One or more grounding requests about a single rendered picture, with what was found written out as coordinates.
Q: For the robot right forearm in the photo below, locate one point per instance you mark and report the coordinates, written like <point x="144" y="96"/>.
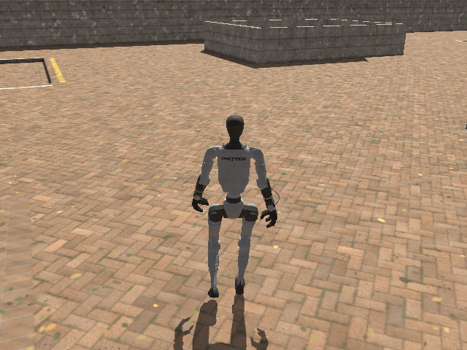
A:
<point x="268" y="197"/>

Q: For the right robot upper arm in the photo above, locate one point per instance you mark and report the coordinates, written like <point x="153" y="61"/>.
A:
<point x="260" y="167"/>

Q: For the left robot upper arm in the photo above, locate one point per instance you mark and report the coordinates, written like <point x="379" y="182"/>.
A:
<point x="207" y="164"/>

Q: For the left robot hand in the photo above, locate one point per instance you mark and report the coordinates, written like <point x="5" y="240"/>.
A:
<point x="202" y="201"/>

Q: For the right robot shin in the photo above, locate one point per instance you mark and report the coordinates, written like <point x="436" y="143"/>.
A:
<point x="243" y="261"/>

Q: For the right robot hand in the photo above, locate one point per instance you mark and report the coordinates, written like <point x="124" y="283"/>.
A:
<point x="272" y="217"/>

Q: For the robot left forearm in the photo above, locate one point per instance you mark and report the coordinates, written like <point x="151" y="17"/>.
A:
<point x="199" y="190"/>

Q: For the right robot thigh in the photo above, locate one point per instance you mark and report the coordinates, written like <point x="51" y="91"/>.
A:
<point x="250" y="215"/>

